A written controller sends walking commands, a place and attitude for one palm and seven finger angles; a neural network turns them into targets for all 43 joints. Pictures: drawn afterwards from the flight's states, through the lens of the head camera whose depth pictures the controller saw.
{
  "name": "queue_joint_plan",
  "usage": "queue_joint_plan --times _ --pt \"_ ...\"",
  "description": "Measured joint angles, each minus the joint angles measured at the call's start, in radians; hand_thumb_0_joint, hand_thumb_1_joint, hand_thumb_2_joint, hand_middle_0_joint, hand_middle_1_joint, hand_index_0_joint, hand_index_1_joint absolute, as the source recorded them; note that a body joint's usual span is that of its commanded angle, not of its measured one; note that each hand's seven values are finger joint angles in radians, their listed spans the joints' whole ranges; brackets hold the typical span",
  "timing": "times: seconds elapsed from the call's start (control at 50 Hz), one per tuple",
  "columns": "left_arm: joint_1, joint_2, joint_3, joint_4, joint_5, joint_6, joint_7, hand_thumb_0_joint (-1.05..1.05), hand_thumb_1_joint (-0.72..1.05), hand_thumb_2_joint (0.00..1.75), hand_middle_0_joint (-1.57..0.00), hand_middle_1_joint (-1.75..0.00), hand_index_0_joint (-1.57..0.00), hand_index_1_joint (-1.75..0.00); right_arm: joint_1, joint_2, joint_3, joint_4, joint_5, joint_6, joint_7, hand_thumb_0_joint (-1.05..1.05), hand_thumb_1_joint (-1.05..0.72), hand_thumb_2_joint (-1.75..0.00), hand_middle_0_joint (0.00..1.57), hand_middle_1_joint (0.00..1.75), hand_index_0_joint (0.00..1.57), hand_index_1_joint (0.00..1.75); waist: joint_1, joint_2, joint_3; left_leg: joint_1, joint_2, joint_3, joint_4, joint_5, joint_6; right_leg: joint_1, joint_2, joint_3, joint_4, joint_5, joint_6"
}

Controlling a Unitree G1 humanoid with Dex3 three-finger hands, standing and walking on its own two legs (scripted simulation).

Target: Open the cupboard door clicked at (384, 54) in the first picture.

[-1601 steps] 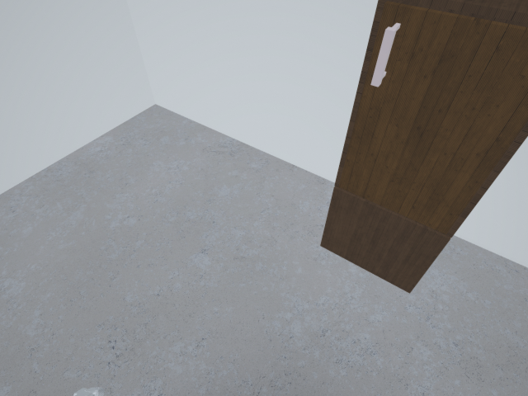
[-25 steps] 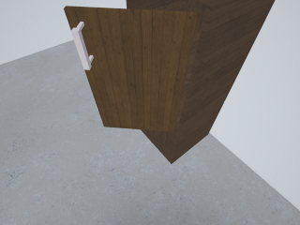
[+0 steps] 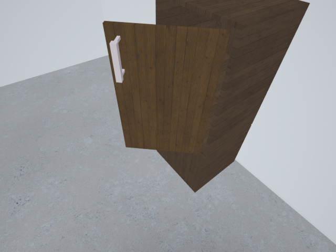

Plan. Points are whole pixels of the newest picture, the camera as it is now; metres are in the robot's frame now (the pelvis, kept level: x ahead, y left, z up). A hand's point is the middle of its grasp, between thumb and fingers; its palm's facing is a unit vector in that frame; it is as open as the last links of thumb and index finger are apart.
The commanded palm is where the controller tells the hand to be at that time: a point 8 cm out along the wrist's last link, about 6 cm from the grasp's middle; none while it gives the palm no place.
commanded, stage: come to a stop and stand still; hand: left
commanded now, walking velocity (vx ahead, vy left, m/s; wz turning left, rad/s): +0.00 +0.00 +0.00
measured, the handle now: (118, 59) +0.62 +0.21 +0.15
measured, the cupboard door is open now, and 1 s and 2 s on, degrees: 47 47 47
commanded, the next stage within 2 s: look again from close up in 0.04 s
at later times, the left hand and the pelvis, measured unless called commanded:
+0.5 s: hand out of the picture -0.01 +0.12 -0.17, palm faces +0.02 -0.99 -0.16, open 7.3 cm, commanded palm none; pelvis +0.00 -0.04 +0.00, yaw +0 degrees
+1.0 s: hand out of the picture +0.00 +0.13 -0.18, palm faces +0.08 -0.99 -0.14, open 7.3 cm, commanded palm none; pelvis +0.03 -0.03 +0.00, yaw +0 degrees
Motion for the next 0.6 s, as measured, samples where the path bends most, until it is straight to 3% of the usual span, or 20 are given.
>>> queue_joint_plan --times 0.3,0.6 --pt "-0.01 -0.03 -0.004 0.055 -0.006 -0.018 0.004 0.0 0.91 0.9 -0.2 -0.3 -0.2 -0.3 0.071 0.026 0.004 0.107 0.005 -0.004 -0.006 0.0 -0.91 -0.9 0.2 0.3 0.2 0.3 -0.02 0.001 0.008 0.012 0.018 -0.009 -0.041 0.032 -0.027 0.005 0.018 -0.007 -0.028 0.026 0.018" --pt "-0.04 -0.047 0.001 0.049 -0.009 -0.027 0.009 0.0 0.92 0.9 -0.2 -0.3 -0.2 -0.3 0.069 0.055 0.006 0.129 0.004 -0.012 -0.01 0.0 -0.91 -0.9 0.2 0.3 0.2 0.3 -0.029 0.006 0.003 0.008 0.053 -0.02 -0.033 0.027 -0.062 -0.001 0.053 -0.018 -0.018 0.017 -0.006"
